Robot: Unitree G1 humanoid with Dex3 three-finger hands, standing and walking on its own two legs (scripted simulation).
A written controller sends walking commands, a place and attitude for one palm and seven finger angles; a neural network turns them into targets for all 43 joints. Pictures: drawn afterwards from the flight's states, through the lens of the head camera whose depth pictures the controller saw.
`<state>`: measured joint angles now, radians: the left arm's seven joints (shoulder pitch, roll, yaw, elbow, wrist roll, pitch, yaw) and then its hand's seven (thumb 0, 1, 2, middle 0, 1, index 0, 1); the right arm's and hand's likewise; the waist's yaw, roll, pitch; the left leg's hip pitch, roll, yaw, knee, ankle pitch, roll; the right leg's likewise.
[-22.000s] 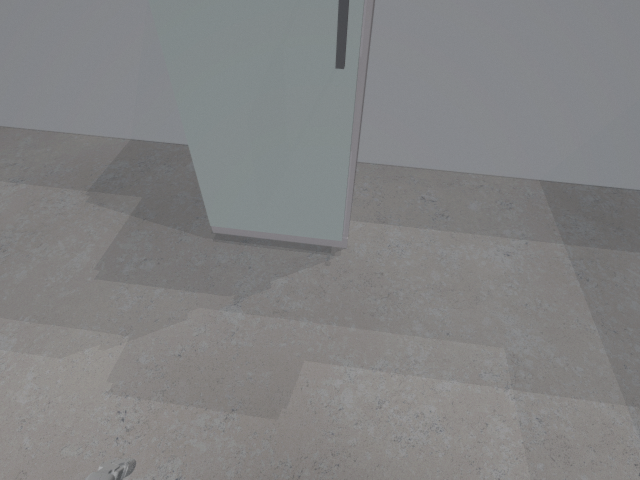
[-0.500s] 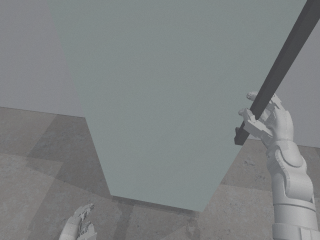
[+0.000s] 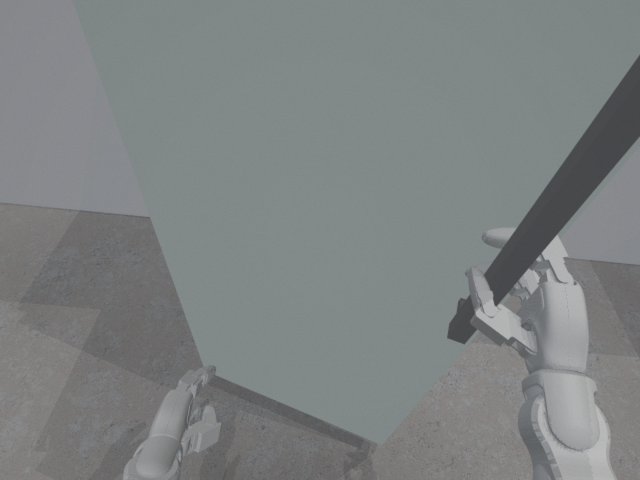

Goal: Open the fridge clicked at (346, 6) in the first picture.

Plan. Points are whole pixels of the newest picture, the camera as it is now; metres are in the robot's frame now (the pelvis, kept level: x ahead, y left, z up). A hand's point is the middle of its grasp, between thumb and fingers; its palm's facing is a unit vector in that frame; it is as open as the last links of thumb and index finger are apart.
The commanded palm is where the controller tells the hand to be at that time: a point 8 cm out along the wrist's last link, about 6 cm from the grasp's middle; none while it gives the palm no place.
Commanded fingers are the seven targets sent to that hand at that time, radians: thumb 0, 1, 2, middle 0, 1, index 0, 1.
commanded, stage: walk backward, drawing the door open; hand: right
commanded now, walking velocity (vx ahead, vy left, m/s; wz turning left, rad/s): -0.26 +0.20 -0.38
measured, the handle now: (532, 220) +0.32 -0.15 +0.23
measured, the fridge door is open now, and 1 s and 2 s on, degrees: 17 50 76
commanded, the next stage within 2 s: stop walking and hold the door back in 1.54 s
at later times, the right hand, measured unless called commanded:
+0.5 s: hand (425, 453) +0.14 -0.06 +0.15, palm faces +0.15 +0.97 -0.21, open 7.4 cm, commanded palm +0.10 -0.10 +0.16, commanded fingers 0.00 -0.90 -0.90 0.45 1.40 0.45 1.40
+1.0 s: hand out of the picture +0.05 +0.06 +0.15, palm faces +0.51 +0.84 -0.21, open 7.6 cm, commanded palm +0.00 +0.03 +0.15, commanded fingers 0.00 -0.90 -0.90 0.45 1.40 0.45 1.40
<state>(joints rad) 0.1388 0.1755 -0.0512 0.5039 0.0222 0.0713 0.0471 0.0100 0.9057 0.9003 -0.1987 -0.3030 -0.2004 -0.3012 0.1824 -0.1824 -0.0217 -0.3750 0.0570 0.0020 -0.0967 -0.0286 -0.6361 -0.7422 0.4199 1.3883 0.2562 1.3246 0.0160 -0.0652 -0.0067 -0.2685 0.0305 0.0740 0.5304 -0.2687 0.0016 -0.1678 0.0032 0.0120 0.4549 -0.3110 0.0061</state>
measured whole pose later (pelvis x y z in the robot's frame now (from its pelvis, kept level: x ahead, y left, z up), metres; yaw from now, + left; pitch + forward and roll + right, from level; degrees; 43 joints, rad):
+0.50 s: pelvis -0.11 +0.10 +0.00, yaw -14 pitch +0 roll +2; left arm 0.20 0.12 -0.02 0.64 0.02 -0.07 0.05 0.01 0.90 0.90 -0.20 -0.30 -0.20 -0.30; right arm 0.13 -0.21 0.11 -0.43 -0.03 -0.01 -0.07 -0.05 -0.66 -0.75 0.31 1.28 0.14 1.13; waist 0.05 -0.04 0.09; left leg -0.42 -0.04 -0.02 0.84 -0.39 -0.03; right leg -0.31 -0.05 0.16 0.41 -0.11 0.07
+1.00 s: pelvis -0.12 +0.31 -0.01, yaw -40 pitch -1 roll +2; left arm 0.13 0.16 0.01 0.62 0.02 -0.14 0.04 0.01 0.90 0.90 -0.20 -0.30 -0.20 -0.30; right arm 0.05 -0.21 0.09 -0.43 -0.02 -0.06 0.00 -0.07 -0.62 -0.86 0.35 1.27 0.13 1.12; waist 0.03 -0.04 0.18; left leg -0.50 0.00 -0.01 0.97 -0.35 -0.03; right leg -0.34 -0.12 0.08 0.53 -0.18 0.07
